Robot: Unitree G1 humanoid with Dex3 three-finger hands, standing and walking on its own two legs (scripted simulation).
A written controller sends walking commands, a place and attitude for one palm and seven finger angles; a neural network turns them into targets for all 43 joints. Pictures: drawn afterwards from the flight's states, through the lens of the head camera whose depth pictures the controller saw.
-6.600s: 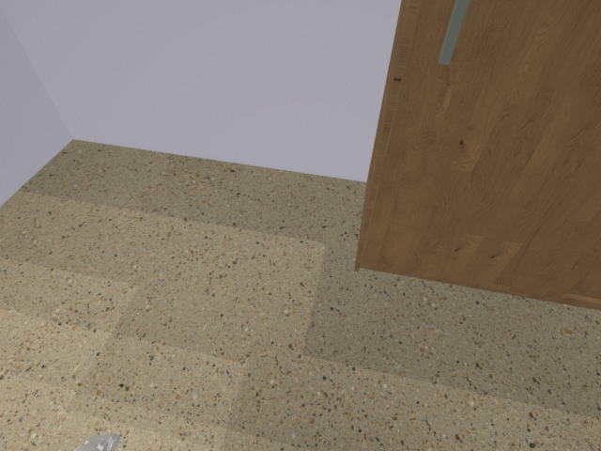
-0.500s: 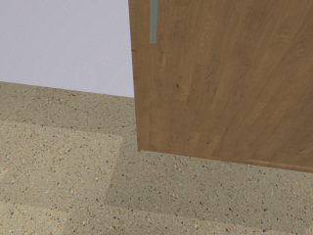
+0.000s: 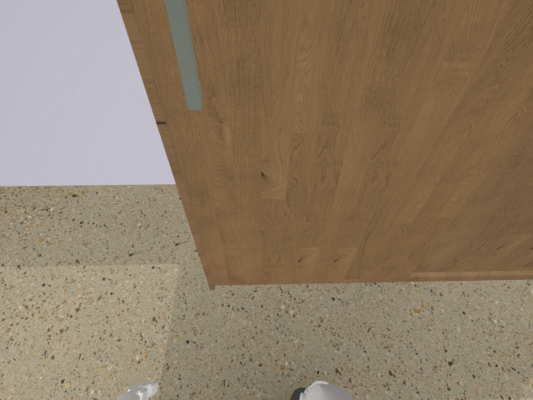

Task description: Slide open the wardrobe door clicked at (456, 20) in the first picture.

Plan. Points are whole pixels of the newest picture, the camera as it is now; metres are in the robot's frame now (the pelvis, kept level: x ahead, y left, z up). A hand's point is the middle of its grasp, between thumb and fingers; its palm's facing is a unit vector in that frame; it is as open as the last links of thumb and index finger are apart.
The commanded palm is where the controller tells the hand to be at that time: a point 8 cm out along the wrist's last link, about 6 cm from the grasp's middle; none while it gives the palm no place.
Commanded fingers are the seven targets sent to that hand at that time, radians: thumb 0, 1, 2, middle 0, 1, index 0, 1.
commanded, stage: take the last steps up to it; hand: left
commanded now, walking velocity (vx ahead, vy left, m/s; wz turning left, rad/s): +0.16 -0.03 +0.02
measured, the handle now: (180, 10) +0.56 +0.13 +0.28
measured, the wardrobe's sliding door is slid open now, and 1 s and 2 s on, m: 0.00 0.00 0.00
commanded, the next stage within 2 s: come to a stop and stand still in 0.02 s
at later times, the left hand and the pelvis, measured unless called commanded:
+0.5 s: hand out of the picture +0.12 +0.20 -0.18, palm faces +0.08 -0.98 -0.19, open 7.3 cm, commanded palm none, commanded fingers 0.00 0.90 0.90 -0.20 -0.30 -0.20 -0.30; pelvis +0.10 +0.02 +0.00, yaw +0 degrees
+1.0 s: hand out of the picture +0.03 +0.15 -0.16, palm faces +0.01 -0.98 -0.19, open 7.3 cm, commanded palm none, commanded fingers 0.00 0.90 0.90 -0.20 -0.30 -0.20 -0.30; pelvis +0.04 -0.01 +0.01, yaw -2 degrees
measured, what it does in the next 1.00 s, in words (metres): steps on the spot: right foot, then left foot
